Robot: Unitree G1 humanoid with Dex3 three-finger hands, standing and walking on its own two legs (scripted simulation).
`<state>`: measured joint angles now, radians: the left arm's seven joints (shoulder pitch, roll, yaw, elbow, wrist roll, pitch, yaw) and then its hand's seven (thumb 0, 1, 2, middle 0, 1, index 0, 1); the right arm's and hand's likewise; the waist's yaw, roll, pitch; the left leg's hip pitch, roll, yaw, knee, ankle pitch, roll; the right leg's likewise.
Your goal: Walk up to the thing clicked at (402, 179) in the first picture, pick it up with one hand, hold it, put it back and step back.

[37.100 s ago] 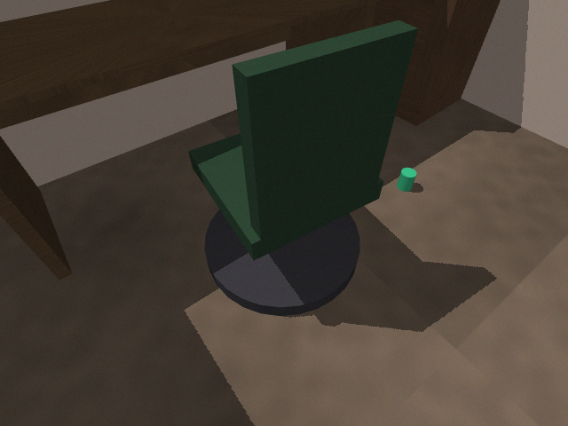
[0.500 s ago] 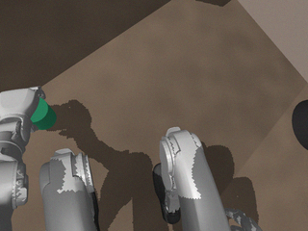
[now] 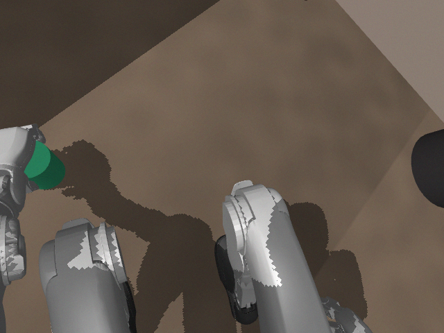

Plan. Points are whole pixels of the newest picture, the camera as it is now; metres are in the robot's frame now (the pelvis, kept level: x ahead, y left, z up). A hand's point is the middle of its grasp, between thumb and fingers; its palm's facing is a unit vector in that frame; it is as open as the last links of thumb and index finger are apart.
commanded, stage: open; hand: left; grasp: from above
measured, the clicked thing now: (37, 166) +0.44 +0.26 -0.26
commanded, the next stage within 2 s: withdraw in 1.08 s
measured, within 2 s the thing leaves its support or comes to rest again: neither
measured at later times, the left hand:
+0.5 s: hand (22, 167) +0.43 +0.28 -0.22, palm faces -0.45 -0.09 -0.89, open 12.0 cm
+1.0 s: hand (22, 165) +0.43 +0.27 -0.22, palm faces -0.45 -0.11 -0.89, open 13.3 cm
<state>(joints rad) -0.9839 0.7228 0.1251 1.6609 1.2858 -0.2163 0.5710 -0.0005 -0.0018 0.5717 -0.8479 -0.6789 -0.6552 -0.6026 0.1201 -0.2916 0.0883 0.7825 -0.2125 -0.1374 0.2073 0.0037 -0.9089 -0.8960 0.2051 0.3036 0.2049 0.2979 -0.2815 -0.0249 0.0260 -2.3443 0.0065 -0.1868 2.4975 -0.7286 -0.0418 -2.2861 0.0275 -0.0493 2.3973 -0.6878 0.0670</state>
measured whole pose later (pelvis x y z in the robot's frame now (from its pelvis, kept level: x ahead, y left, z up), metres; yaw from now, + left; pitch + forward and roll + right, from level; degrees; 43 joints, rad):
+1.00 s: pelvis +0.00 +0.00 +0.00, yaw -2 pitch +32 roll -10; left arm -0.97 0.76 0.13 1.66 1.27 -0.20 0.61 0.00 -0.47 1.05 -0.12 -1.13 -0.13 -1.12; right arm 0.13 -0.31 0.11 0.79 -0.23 -0.21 0.29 0.00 -0.91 -0.90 0.20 0.30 0.20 0.30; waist -0.31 -0.04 0.04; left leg -2.34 0.00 -0.21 2.50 -0.73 -0.04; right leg -2.27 0.03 -0.08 2.37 -0.68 0.07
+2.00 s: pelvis -0.02 +0.00 +0.06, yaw +3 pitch +33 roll -6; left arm -0.94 0.65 -0.04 1.39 1.26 -0.27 0.30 0.00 -0.54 1.02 -0.10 -1.02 -0.09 -1.03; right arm 0.13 -0.34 0.03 0.70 -0.11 -0.01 0.10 0.00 -0.92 -0.91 0.20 0.30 0.20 0.30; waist -0.21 -0.03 -0.09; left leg -2.20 0.00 -0.14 2.26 -0.64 -0.04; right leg -2.14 -0.01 -0.04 2.20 -0.63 0.04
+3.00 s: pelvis +0.00 +0.00 +0.27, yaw +7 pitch +25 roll -4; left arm 0.01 0.36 -0.03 0.29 0.32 0.22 0.05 0.00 0.87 0.89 -0.21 -0.31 -0.21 -0.31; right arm 0.06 -0.24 0.00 0.55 0.03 -0.06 -0.03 0.01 -0.91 -0.90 0.20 0.30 0.20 0.30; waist -0.05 0.03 -0.20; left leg -1.45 0.02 -0.09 1.61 -0.60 -0.02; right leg -1.40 -0.03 -0.04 1.56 -0.59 0.03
